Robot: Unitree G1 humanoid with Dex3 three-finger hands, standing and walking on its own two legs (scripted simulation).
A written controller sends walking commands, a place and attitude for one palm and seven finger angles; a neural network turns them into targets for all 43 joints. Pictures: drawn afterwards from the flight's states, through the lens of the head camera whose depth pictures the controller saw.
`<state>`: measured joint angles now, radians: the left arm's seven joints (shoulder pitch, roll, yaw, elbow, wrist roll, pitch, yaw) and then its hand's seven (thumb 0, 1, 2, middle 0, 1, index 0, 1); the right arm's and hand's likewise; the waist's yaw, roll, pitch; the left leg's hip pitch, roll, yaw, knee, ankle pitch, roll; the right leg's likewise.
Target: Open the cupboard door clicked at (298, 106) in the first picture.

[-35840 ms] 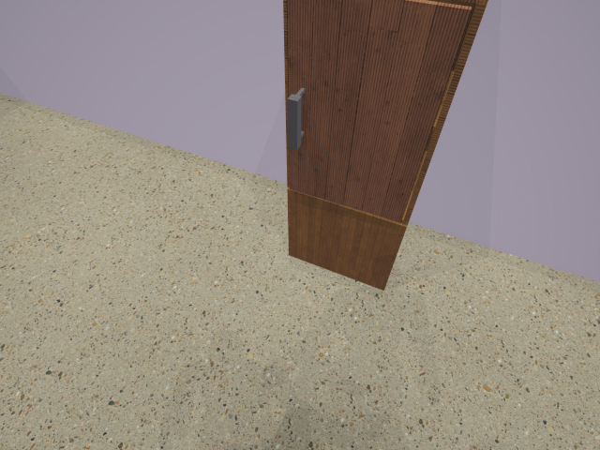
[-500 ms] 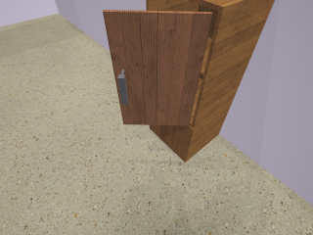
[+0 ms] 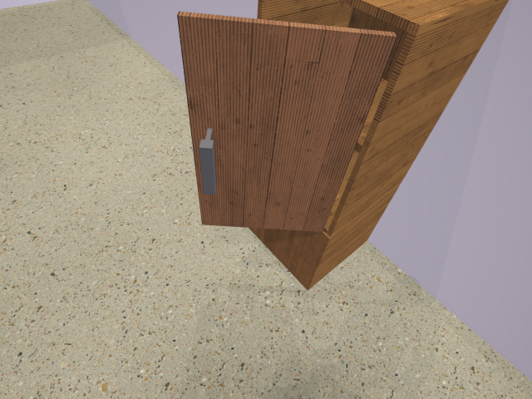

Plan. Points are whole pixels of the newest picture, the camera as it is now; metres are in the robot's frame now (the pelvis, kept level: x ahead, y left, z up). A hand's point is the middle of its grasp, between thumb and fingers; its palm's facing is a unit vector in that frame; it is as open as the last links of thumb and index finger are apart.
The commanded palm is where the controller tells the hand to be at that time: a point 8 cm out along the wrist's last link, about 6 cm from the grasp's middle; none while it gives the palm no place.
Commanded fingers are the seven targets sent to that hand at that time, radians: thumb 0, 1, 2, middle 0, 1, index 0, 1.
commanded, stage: shuffle to correct the standing spot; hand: left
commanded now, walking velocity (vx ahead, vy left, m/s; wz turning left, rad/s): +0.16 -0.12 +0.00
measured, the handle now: (209, 161) +0.60 +0.16 -0.04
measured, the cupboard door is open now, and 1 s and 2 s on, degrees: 49 49 49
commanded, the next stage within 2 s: come to a stop and stand still in 0.12 s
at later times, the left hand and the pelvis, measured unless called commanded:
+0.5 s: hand (199, 350) +0.23 +0.12 -0.17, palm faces +0.02 -0.98 -0.19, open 7.4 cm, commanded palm none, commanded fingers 0.00 0.90 0.90 -0.20 -0.30 -0.20 -0.30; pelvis +0.12 -0.04 +0.00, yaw +3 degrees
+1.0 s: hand out of the picture +0.06 +0.21 -0.17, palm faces +0.10 -0.97 -0.22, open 7.4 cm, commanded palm none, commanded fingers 0.00 0.90 0.90 -0.20 -0.30 -0.20 -0.30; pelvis +0.08 +0.02 +0.01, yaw +2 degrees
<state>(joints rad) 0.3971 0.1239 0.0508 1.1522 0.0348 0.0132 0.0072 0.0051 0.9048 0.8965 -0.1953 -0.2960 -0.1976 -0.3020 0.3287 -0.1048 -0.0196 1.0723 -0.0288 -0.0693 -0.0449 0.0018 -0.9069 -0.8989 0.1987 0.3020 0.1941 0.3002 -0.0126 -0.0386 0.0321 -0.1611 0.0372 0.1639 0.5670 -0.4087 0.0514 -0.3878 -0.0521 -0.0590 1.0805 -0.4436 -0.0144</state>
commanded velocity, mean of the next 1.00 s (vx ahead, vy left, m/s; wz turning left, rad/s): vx -0.06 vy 0.01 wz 0.00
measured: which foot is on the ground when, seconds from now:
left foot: down 0.00-0.32, up 0.34-0.70, down 0.72-1.00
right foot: up 0.00-0.30, down 0.32-0.72, up 0.74-1.00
